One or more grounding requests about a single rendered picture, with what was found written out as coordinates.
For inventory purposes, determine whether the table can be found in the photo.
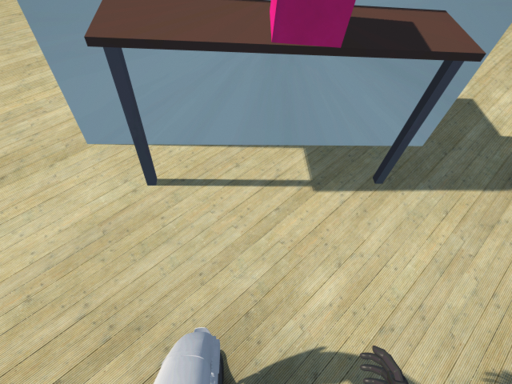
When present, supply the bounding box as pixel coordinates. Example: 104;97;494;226
84;0;486;186

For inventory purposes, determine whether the carton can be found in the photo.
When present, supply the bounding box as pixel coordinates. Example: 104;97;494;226
270;0;356;48

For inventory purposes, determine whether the robot left thigh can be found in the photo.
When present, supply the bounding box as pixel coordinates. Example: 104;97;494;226
154;332;220;384

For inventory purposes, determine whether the right robot hand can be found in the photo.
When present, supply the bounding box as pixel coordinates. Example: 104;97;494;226
360;346;409;384

